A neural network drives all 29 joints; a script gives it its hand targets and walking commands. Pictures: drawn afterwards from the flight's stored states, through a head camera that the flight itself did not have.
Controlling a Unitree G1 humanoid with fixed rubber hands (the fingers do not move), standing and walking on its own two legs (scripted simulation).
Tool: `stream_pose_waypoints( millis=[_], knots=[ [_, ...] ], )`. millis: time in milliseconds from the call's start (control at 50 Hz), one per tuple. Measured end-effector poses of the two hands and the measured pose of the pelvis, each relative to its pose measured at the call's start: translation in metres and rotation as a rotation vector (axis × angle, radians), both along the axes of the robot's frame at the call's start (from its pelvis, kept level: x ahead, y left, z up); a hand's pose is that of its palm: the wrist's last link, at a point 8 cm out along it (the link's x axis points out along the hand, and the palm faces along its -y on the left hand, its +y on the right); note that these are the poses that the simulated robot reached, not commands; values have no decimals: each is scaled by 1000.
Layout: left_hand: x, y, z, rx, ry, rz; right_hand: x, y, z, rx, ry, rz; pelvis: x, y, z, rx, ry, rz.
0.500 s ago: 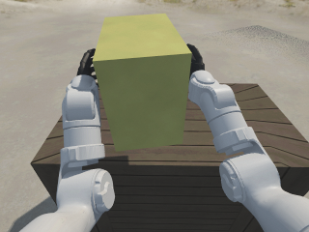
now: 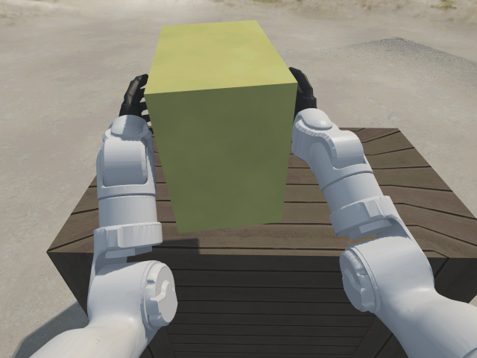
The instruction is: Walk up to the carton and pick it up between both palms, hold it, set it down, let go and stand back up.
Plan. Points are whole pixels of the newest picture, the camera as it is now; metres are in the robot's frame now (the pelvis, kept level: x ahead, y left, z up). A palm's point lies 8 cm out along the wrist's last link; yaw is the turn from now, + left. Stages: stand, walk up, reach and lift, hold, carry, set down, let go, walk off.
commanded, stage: hold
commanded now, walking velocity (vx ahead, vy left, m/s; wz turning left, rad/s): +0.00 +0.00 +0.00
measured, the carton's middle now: (219, 120) +0.41 +0.00 +0.25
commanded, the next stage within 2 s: set down in 1.88 s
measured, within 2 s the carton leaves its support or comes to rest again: neither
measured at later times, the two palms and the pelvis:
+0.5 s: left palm (134, 126) +0.36 +0.13 +0.27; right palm (303, 118) +0.36 -0.13 +0.27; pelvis +0.00 +0.00 +0.00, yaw +0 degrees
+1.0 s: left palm (133, 126) +0.36 +0.13 +0.27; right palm (303, 118) +0.36 -0.13 +0.27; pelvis +0.00 +0.00 +0.00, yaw +0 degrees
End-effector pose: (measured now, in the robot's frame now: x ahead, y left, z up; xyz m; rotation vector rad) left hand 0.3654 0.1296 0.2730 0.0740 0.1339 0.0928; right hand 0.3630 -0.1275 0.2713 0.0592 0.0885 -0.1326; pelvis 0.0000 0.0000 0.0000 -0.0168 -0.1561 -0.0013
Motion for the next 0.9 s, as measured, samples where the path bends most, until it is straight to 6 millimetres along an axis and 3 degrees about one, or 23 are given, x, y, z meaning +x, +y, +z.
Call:
stream_pose_waypoints(
  millis=[900],
  knots=[
    [-4,0,1,-4,-6,3,-4,0,0,2,-4,2,-1,-1,0,1,-8,1]
  ],
)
